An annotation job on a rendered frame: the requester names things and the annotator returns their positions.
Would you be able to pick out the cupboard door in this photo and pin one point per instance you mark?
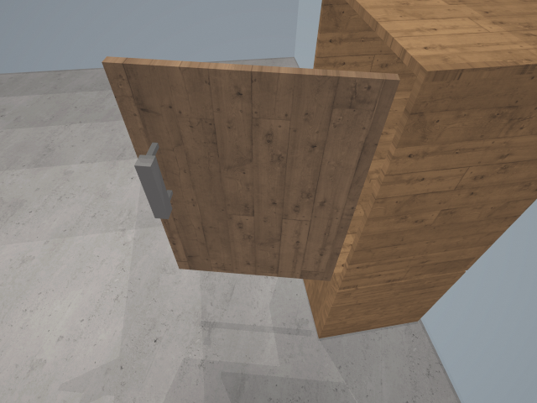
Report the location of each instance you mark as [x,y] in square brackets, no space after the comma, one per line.
[266,163]

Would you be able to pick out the handle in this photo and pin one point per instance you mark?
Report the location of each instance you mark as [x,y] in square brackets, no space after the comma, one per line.
[152,181]

